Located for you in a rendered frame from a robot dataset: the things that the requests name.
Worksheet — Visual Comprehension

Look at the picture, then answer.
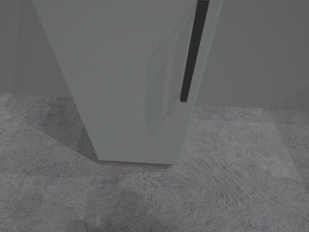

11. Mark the handle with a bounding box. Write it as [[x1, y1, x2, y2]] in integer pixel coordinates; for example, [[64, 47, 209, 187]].
[[180, 0, 210, 102]]

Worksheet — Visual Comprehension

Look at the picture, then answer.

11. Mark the fridge door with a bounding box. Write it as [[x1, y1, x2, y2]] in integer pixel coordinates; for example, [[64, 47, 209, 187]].
[[32, 0, 220, 165]]

